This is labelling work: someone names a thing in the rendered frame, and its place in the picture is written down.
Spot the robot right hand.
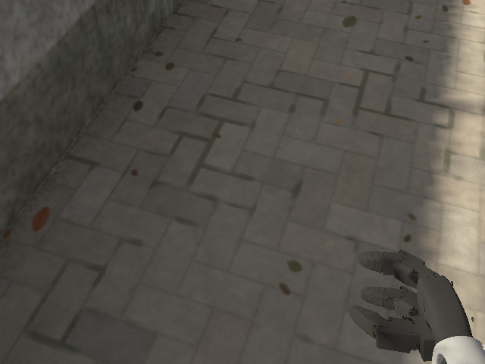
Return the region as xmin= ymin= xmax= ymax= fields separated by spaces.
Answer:
xmin=349 ymin=250 xmax=474 ymax=362

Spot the robot right forearm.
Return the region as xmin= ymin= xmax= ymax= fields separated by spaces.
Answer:
xmin=432 ymin=336 xmax=485 ymax=364

